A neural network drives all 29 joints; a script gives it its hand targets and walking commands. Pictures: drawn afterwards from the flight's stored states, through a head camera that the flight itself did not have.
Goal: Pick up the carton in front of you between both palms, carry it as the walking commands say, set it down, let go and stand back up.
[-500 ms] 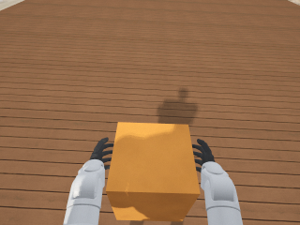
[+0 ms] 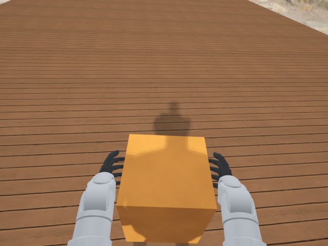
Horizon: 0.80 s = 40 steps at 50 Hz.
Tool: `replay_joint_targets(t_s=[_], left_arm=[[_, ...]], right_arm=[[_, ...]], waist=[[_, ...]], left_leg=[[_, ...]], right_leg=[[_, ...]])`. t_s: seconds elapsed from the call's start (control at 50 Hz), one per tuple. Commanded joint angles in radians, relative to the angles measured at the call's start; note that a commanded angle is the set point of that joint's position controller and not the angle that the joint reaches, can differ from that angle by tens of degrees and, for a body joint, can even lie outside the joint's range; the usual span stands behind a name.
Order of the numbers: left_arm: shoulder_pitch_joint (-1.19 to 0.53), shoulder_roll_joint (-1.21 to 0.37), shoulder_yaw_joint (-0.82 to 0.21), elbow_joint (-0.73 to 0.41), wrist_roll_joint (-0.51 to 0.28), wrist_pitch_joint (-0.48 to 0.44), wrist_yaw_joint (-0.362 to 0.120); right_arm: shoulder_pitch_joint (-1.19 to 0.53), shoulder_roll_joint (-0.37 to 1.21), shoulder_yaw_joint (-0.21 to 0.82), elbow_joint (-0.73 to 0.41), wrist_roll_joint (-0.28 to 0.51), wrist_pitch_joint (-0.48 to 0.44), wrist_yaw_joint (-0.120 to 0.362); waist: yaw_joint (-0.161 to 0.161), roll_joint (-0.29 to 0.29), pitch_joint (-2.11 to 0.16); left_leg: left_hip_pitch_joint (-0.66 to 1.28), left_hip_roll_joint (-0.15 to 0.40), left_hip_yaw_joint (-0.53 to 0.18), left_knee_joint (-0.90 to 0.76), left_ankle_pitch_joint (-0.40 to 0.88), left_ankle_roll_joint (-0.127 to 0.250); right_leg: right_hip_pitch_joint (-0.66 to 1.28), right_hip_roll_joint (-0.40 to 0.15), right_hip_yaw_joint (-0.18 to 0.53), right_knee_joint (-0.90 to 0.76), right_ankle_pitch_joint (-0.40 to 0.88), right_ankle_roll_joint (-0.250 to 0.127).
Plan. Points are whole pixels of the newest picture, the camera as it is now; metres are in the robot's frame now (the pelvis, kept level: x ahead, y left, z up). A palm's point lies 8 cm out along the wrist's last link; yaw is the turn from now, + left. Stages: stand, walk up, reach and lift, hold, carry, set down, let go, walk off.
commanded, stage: hold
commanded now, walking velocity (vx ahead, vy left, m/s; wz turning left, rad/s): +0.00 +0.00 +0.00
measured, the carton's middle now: (164, 190) +0.31 +0.00 -0.04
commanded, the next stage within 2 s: set down in 0.42 s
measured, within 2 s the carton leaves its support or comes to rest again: neither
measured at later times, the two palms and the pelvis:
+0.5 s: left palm (104, 170) +0.31 +0.16 +0.04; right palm (219, 174) +0.31 -0.14 +0.05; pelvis +0.02 +0.02 +0.00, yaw -1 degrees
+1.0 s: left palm (107, 190) +0.35 +0.18 -0.13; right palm (197, 190) +0.36 -0.11 -0.11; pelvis -0.01 -0.01 -0.05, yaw +1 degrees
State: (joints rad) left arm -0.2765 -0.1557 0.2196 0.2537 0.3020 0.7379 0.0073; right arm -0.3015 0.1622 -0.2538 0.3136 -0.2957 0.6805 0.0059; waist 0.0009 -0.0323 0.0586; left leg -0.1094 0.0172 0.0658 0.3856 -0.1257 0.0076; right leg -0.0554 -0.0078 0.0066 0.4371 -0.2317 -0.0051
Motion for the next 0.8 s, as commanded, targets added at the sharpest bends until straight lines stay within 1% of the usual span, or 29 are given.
replay_joint_targets(t_s=[0.0, 0.14, 0.24, 0.32, 0.44, 0.48, 0.52, 0.56, 0.6, 0.64, 0.72, 0.74, 0.78], left_arm=[[-0.531, -0.96, -0.531, -0.048, -0.272, -0.059, -0.263], [-0.546, -0.968, -0.516, -0.022, -0.269, -0.056, -0.272], [-0.547, -0.965, -0.503, -0.01, -0.265, -0.052, -0.271], [-0.541, -0.959, -0.497, -0.009, -0.265, -0.05, -0.268], [-0.525, -0.95, -0.502, -0.029, -0.268, -0.05, -0.258], [-0.53, -0.938, -0.486, -0.021, -0.259, -0.055, -0.256], [-0.552, -0.918, -0.449, 0.011, -0.237, -0.068, -0.258], [-0.595, -0.894, -0.393, 0.065, -0.205, -0.091, -0.263], [-0.65, -0.858, -0.322, 0.134, -0.163, -0.124, -0.27], [-0.701, -0.803, -0.245, 0.195, -0.11, -0.165, -0.27], [-0.712, -0.659, -0.098, 0.277, -0.001, -0.266, -0.26], [-0.701, -0.623, -0.072, 0.291, 0.019, -0.295, -0.258], [-0.681, -0.583, -0.059, 0.308, 0.034, -0.353, -0.258]], right_arm=[[-0.49, 0.944, 0.506, -0.013, 0.248, -0.04, 0.266], [-0.511, 0.948, 0.484, 0.006, 0.241, -0.041, 0.279], [-0.514, 0.942, 0.472, 0.012, 0.235, -0.036, 0.281], [-0.506, 0.937, 0.467, 0.008, 0.232, -0.031, 0.278], [-0.486, 0.932, 0.473, -0.019, 0.233, -0.023, 0.267], [-0.491, 0.931, 0.463, -0.015, 0.225, -0.024, 0.261], [-0.512, 0.932, 0.434, 0.015, 0.206, -0.033, 0.256], [-0.549, 0.937, 0.387, 0.07, 0.178, -0.051, 0.251], [-0.596, 0.942, 0.325, 0.138, 0.141, -0.079, 0.243], [-0.636, 0.93, 0.254, 0.199, 0.094, -0.115, 0.224], [-0.648, 0.852, 0.113, 0.267, -0.003, -0.209, 0.173], [-0.635, 0.824, 0.085, 0.277, -0.023, -0.238, 0.164], [-0.614, 0.794, 0.069, 0.284, -0.036, -0.299, 0.145]], waist=[[-0.01, 0.014, -0.227], [-0.005, 0.036, -0.235], [-0.002, 0.046, -0.236], [-0.003, 0.049, -0.243], [-0.006, 0.046, -0.269], [-0.002, 0.04, -0.266], [0.005, 0.034, -0.244], [0.012, 0.026, -0.217], [0.019, 0.016, -0.194], [0.026, 0.006, -0.175], [0.044, -0.002, -0.17], [0.044, -0.003, -0.181], [0.045, -0.003, -0.231]], left_leg=[[0.291, -0.084, -0.128, -0.022, -0.054, 0.005], [0.28, -0.069, -0.139, -0.045, -0.087, 0.002], [0.276, -0.059, -0.146, -0.057, -0.073, 0.001], [0.278, -0.056, -0.148, -0.058, -0.026, 0.0], [0.295, -0.061, -0.147, -0.046, 0.09, -0.001], [0.29, -0.065, -0.145, -0.039, 0.109, 0.002], [0.268, -0.071, -0.14, -0.031, 0.086, 0.007], [0.234, -0.077, -0.133, -0.017, 0.042, 0.012], [0.192, -0.083, -0.127, 0.007, 0.004, 0.019], [0.139, -0.09, -0.117, 0.042, -0.01, 0.026], [-0.002, -0.102, -0.095, 0.13, 0.026, 0.039], [-0.039, -0.106, -0.091, 0.155, 0.044, 0.04], [-0.105, -0.113, -0.085, 0.206, 0.093, 0.041]], right_leg=[[-0.256, 0.059, 0.096, -0.155, -0.084, -0.055], [-0.234, 0.069, 0.085, -0.141, -0.079, -0.056], [-0.213, 0.076, 0.083, -0.136, -0.053, -0.051], [-0.194, 0.081, 0.081, -0.135, -0.019, -0.047], [-0.165, 0.088, 0.08, -0.134, 0.05, -0.039], [-0.163, 0.088, 0.081, -0.13, 0.06, -0.036], [-0.176, 0.088, 0.082, -0.123, 0.041, -0.034], [-0.204, 0.089, 0.082, -0.109, 0.009, -0.033], [-0.244, 0.089, 0.081, -0.086, -0.017, -0.03], [-0.287, 0.088, 0.079, -0.054, -0.026, -0.025], [-0.368, 0.096, 0.074, 0.024, 0.0, -0.014], [-0.394, 0.1, 0.072, 0.047, 0.017, -0.009], [-0.434, 0.11, 0.068, 0.096, 0.075, 0.001]])
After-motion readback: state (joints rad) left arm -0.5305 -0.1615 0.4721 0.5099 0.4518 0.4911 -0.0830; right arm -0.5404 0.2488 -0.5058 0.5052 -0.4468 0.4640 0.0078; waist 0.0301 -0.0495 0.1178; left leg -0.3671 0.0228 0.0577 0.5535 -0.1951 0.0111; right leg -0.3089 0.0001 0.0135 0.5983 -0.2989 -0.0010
